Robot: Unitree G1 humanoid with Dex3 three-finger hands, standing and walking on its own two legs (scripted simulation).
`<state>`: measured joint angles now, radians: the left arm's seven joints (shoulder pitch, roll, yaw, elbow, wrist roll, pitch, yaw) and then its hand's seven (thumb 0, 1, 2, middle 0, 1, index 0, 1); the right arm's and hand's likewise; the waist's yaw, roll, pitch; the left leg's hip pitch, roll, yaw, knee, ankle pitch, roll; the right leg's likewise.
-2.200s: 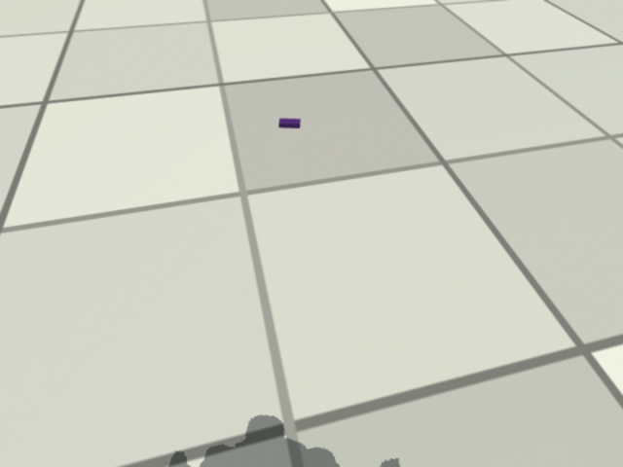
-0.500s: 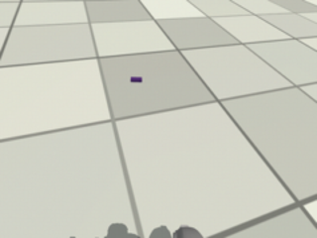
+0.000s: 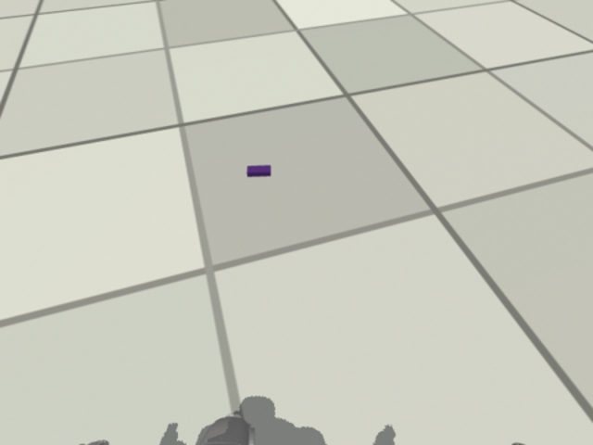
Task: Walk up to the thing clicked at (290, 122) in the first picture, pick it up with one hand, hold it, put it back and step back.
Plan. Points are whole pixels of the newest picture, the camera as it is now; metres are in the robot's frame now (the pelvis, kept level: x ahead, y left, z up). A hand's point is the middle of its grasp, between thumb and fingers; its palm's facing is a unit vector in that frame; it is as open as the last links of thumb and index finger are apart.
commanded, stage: walk up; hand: left
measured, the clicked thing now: (259, 171) +1.44 +0.23 -0.76
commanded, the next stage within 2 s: none
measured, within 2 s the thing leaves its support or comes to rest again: neither
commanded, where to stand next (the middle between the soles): +1.06 -0.01 m, yaw +3 degrees
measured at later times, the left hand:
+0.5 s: hand (136, 319) +0.35 +0.31 -0.14, palm faces -0.07 -0.95 -0.31, open 7.4 cm
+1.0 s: hand (196, 226) +0.54 +0.23 -0.11, palm faces +0.00 -0.92 -0.40, open 7.4 cm
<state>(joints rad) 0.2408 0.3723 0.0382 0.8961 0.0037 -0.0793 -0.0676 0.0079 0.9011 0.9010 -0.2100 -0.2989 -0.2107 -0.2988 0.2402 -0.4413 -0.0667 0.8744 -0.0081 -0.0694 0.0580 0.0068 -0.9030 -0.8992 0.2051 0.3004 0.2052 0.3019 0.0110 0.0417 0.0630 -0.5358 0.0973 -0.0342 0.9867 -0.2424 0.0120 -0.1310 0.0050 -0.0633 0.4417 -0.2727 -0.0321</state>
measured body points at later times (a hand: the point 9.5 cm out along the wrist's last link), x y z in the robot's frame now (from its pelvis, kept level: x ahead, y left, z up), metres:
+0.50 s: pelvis +0.27 +0.03 +0.00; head +0.29 +0.06 +0.45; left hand +0.35 +0.36 -0.12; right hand +0.30 -0.28 -0.10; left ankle +0.24 +0.14 -0.74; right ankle +0.38 -0.13 -0.68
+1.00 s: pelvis +0.49 -0.04 +0.00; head +0.50 -0.07 +0.45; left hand +0.54 +0.28 -0.09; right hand +0.56 -0.36 -0.13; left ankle +0.56 +0.14 -0.67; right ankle +0.49 -0.11 -0.74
